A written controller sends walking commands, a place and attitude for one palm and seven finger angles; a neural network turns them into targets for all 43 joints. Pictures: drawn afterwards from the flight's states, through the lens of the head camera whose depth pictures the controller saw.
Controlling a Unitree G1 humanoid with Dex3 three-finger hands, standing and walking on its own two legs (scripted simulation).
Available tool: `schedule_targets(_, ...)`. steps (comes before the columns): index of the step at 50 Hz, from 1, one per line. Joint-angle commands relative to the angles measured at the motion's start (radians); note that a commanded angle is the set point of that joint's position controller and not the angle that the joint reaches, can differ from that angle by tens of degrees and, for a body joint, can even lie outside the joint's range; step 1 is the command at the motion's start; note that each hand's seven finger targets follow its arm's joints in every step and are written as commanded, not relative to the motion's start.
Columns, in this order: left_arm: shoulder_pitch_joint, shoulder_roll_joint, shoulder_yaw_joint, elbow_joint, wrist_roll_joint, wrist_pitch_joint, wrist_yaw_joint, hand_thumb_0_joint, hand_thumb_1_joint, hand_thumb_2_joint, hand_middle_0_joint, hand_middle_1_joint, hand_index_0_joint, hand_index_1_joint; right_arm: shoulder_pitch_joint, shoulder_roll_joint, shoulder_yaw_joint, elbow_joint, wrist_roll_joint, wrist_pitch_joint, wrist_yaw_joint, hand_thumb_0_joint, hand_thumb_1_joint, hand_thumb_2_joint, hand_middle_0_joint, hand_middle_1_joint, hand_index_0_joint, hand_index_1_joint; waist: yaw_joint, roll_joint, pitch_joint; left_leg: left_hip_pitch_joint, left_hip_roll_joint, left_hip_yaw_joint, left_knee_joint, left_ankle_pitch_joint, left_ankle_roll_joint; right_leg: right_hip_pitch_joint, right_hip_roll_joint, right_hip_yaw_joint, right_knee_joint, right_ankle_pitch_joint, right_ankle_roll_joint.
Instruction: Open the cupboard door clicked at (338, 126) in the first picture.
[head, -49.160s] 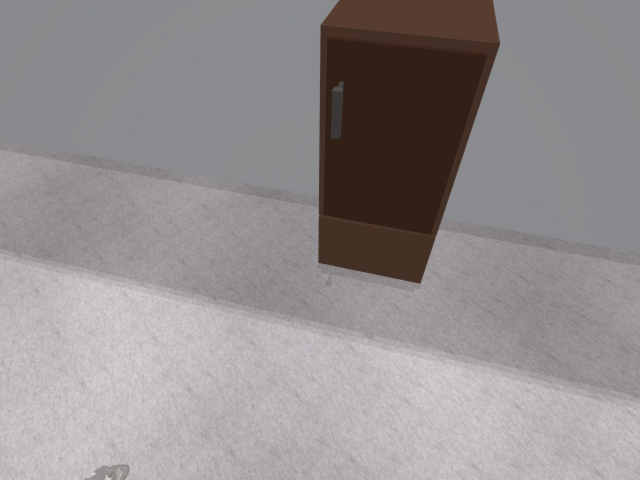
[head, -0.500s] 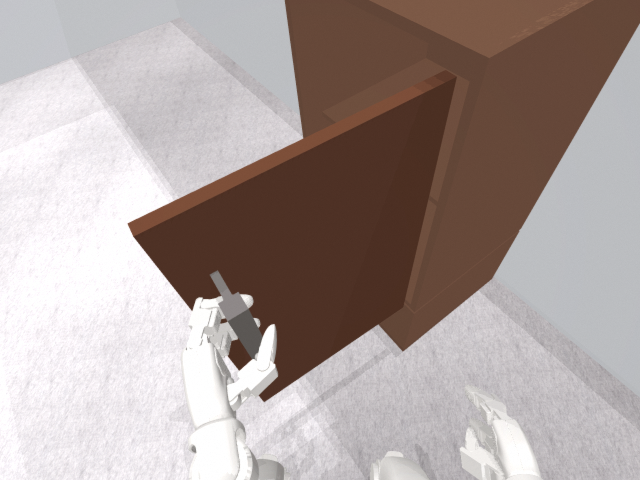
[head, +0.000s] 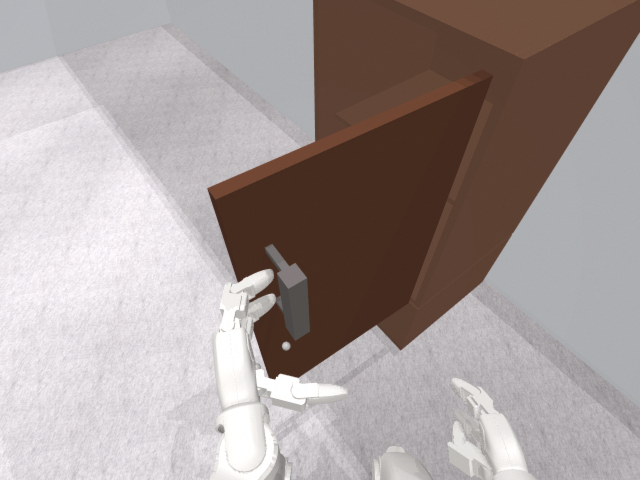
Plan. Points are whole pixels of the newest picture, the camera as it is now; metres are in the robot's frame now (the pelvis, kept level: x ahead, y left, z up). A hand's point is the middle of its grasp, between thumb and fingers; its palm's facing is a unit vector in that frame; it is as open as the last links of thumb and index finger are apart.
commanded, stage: open thumb and fingers to let go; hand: left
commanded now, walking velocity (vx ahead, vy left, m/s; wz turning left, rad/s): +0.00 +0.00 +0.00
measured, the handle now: (286, 292) +0.34 +0.06 +0.05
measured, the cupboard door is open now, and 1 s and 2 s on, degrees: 87 89 89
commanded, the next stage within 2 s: slide the hand sideways off the handle in 0.10 s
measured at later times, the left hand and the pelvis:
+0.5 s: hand (307, 371) +0.24 +0.03 +0.05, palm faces -0.18 -0.98 +0.02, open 16.4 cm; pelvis -0.01 +0.03 -0.01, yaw -1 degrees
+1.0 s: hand (264, 401) +0.21 +0.07 +0.05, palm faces -0.06 -1.00 +0.01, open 16.3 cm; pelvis +0.02 +0.01 -0.02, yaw -1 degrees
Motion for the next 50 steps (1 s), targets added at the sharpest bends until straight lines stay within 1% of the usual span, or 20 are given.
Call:
schedule_targets(1,-0.213,-0.280,-0.101,-0.221,0.025,-0.024,0.030,0.000,-0.500,0.300,-0.175,-0.450,-0.175,-0.450,-0.114,-0.089,-0.032,-0.160,0.010,-0.052,0.009,0.000,-0.900,-0.900,0.200,0.300,0.200,0.300,-0.007,-0.045,-0.199,0.120,-0.022,0.045,-0.208,0.124,0.042,0.130,0.030,-0.063,-0.186,0.071,-0.053)
schedule_targets(4,-0.247,-0.311,-0.116,-0.198,0.027,0.004,0.041,0.000,-0.500,0.300,-0.150,-0.300,-0.150,-0.300,-0.126,-0.086,-0.029,-0.154,0.013,-0.046,0.019,0.000,-0.900,-0.900,0.200,0.300,0.200,0.300,-0.007,-0.028,-0.198,0.132,-0.019,0.036,-0.223,0.118,0.039,0.117,0.034,-0.076,-0.172,0.069,-0.057)
schedule_targets(10,-0.295,-0.355,-0.133,-0.176,0.017,0.044,0.057,0.000,-0.500,0.300,-0.150,-0.300,-0.150,-0.300,-0.146,-0.083,-0.028,-0.149,0.012,-0.037,0.037,0.000,-0.900,-0.900,0.200,0.300,0.200,0.300,0.001,-0.039,-0.223,0.147,-0.016,0.021,-0.236,0.120,0.037,0.119,0.042,-0.087,-0.158,0.071,-0.061)
schedule_targets(11,-0.287,-0.181,-0.364,-0.236,0.141,-0.008,-0.169,0.000,-0.500,0.300,-0.150,-0.300,-0.150,-0.300,-0.011,-0.134,-0.048,-0.139,0.023,-0.034,0.041,0.000,-0.900,-0.900,0.200,0.300,0.200,0.300,-0.132,-0.079,-0.137,0.168,-0.005,0.028,-0.202,0.146,0.062,0.073,0.020,-0.041,-0.190,0.126,-0.055)
schedule_targets(12,-0.321,-0.121,-0.292,-0.304,0.091,-0.058,-0.285,0.000,-0.500,0.300,-0.150,-0.300,-0.150,-0.300,0.001,-0.126,-0.057,-0.171,0.027,-0.027,0.038,0.000,-0.900,-0.900,0.200,0.300,0.200,0.300,-0.084,-0.044,-0.235,0.181,-0.012,0.035,-0.197,0.182,0.065,0.127,0.015,-0.028,-0.182,0.174,-0.066)
schedule_targets(13,-0.285,-0.089,-0.269,-0.296,0.064,-0.088,-0.357,0.000,-0.500,0.300,-0.150,-0.300,-0.150,-0.300,-0.008,-0.124,-0.051,-0.185,0.032,-0.026,0.033,0.000,-0.900,-0.900,0.200,0.300,0.200,0.300,-0.060,-0.041,-0.262,0.183,-0.019,0.045,-0.192,0.197,0.066,0.166,0.014,-0.023,-0.172,0.204,-0.067)
schedule_targets(15,-0.225,-0.065,-0.203,-0.282,-0.005,-0.095,-0.438,0.000,-0.500,0.300,-0.150,-0.300,-0.150,-0.300,-0.032,-0.117,-0.042,-0.230,0.045,-0.020,0.022,0.000,-0.900,-0.900,0.200,0.300,0.200,0.300,-0.038,-0.062,-0.232,0.154,-0.019,0.043,-0.202,0.146,0.061,0.154,0.020,-0.031,-0.169,0.139,-0.063)
schedule_targets(16,-0.241,-0.096,-0.218,-0.306,-0.021,-0.099,-0.450,0.000,-0.500,0.300,-0.150,-0.300,-0.150,-0.300,-0.039,-0.114,-0.036,-0.252,0.051,-0.024,0.018,0.000,-0.900,-0.900,0.200,0.300,0.200,0.300,-0.047,-0.071,-0.211,0.151,-0.018,0.038,-0.207,0.115,0.063,0.136,0.021,-0.034,-0.171,0.101,-0.059)
schedule_targets(18,-0.258,-0.139,-0.215,-0.302,-0.053,-0.096,-0.443,0.000,-0.500,0.300,-0.150,-0.300,-0.150,-0.300,-0.049,-0.111,-0.029,-0.271,0.061,-0.033,0.013,0.000,-0.900,-0.900,0.200,0.300,0.200,0.300,-0.056,-0.070,-0.151,0.131,-0.020,0.022,-0.220,0.045,0.063,0.093,0.023,-0.044,-0.167,0.033,-0.054)
schedule_targets(20,-0.195,-0.132,-0.172,-0.295,-0.065,-0.086,-0.407,0.000,-0.500,0.300,-0.150,-0.300,-0.150,-0.300,-0.051,-0.114,-0.028,-0.282,0.064,-0.029,0.011,0.000,-0.900,-0.900,0.200,0.300,0.200,0.300,-0.037,-0.075,-0.143,0.122,-0.021,0.014,-0.233,0.020,0.057,0.084,0.025,-0.051,-0.158,0.014,-0.055)
schedule_targets(21,-0.189,-0.117,-0.154,-0.298,-0.059,-0.080,-0.384,0.000,-0.500,0.300,-0.150,-0.300,-0.150,-0.300,-0.047,-0.116,-0.028,-0.287,0.061,-0.025,0.011,0.000,-0.900,-0.900,0.200,0.300,0.200,0.300,-0.034,-0.099,-0.154,0.112,-0.023,0.014,-0.230,0.027,0.057,0.093,0.024,-0.050,-0.155,0.018,-0.054)
schedule_targets(24,-0.107,-0.081,-0.125,-0.321,0.002,-0.070,-0.326,0.000,-0.500,0.300,-0.150,-0.300,-0.150,-0.300,-0.036,-0.112,-0.037,-0.299,0.051,-0.011,0.018,0.000,-0.900,-0.900,0.200,0.300,0.200,0.300,-0.003,-0.077,-0.205,0.121,-0.021,0.026,-0.209,0.109,0.050,0.103,0.023,-0.045,-0.123,0.075,-0.061)
schedule_targets(25,-0.104,-0.081,-0.127,-0.333,0.014,-0.068,-0.313,0.000,-0.500,0.300,-0.150,-0.300,-0.150,-0.300,-0.032,-0.108,-0.036,-0.302,0.049,-0.007,0.023,0.000,-0.900,-0.900,0.200,0.300,0.200,0.300,-0.005,-0.080,-0.219,0.120,-0.022,0.032,-0.199,0.124,0.052,0.108,0.023,-0.040,-0.126,0.087,-0.059)
schedule_targets(27,-0.007,-0.052,-0.090,-0.341,0.003,-0.059,-0.306,0.000,-0.500,0.300,-0.150,-0.300,-0.150,-0.300,-0.032,-0.108,-0.036,-0.313,0.050,0.004,0.026,0.000,-0.900,-0.900,0.200,0.300,0.200,0.300,0.026,-0.078,-0.233,0.119,-0.024,0.043,-0.209,0.165,0.047,0.160,0.028,-0.039,-0.135,0.119,-0.065)
schedule_targets(30,0.066,-0.040,-0.080,-0.404,-0.034,-0.051,-0.328,0.000,-0.500,0.300,-0.150,-0.300,-0.150,-0.300,-0.029,-0.106,-0.034,-0.333,0.053,0.018,0.022,0.000,-0.900,-0.900,0.200,0.300,0.200,0.300,0.021,-0.116,-0.222,0.113,-0.026,0.065,-0.210,0.166,0.050,0.205,0.030,-0.029,-0.163,0.145,-0.057)
schedule_targets(35,0.182,0.006,-0.054,-0.461,-0.044,-0.076,-0.371,0.000,-0.500,0.300,-0.150,-0.300,-0.150,-0.300,-0.017,-0.105,-0.028,-0.337,0.050,0.021,0.012,0.000,-0.900,-0.900,0.200,0.300,0.200,0.300,0.013,-0.114,-0.160,0.087,-0.023,0.072,-0.191,0.165,0.052,0.184,0.031,-0.024,-0.156,0.169,-0.050)
schedule_targets(39,0.236,0.044,-0.042,-0.489,-0.028,-0.116,-0.412,0.000,-0.500,0.300,-0.150,-0.300,-0.150,-0.300,-0.007,-0.108,-0.030,-0.333,0.044,0.016,0.010,0.000,-0.900,-0.900,0.200,0.300,0.200,0.300,0.004,-0.087,-0.135,0.063,-0.023,0.070,-0.158,0.173,0.050,0.139,0.027,-0.021,-0.120,0.183,-0.050)
schedule_targets(40,0.260,0.046,-0.045,-0.509,-0.026,-0.128,-0.423,0.000,-0.500,0.300,-0.150,-0.300,-0.150,-0.300,-0.007,-0.107,-0.032,-0.336,0.042,0.014,0.011,0.000,-0.900,-0.900,0.200,0.300,0.200,0.300,0.008,-0.061,-0.153,0.066,-0.024,0.071,-0.150,0.186,0.050,0.135,0.027,-0.020,-0.107,0.195,-0.051)
schedule_targets(43,0.318,0.066,-0.039,-0.555,-0.046,-0.151,-0.462,0.000,-0.500,0.300,-0.150,-0.300,-0.150,-0.300,0.000,-0.109,-0.036,-0.344,0.042,0.007,0.010,0.000,-0.900,-0.900,0.200,0.300,0.200,0.300,0.009,-0.052,-0.188,0.065,-0.027,0.071,-0.129,0.222,0.052,0.144,0.025,-0.015,-0.089,0.239,-0.050)
schedule_targets(50,0.443,0.145,0.086,-0.600,-0.120,-0.156,-0.537,0.000,-0.500,0.300,-0.150,-0.300,-0.150,-0.300,0.008,-0.111,-0.049,-0.352,0.053,0.013,-0.011,0.000,-0.900,-0.900,0.200,0.300,0.200,0.300,0.019,-0.111,-0.208,0.022,-0.034,0.084,-0.089,0.231,0.055,0.182,0.028,0.003,-0.086,0.289,-0.037)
